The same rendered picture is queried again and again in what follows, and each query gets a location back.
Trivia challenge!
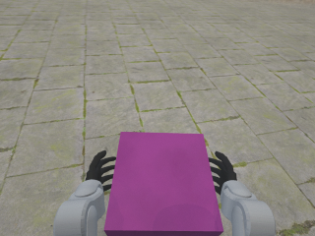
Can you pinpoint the robot left hand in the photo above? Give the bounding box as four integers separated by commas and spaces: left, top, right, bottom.
85, 150, 116, 192

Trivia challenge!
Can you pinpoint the robot right hand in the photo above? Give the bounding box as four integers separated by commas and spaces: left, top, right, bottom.
208, 151, 237, 195

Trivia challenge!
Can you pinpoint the robot left forearm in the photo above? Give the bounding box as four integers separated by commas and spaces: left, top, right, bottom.
52, 179, 105, 236

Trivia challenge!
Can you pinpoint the robot right forearm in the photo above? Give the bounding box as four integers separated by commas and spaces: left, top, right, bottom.
220, 180, 277, 236

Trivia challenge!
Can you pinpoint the carton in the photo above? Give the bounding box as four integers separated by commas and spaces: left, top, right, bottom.
103, 132, 223, 236

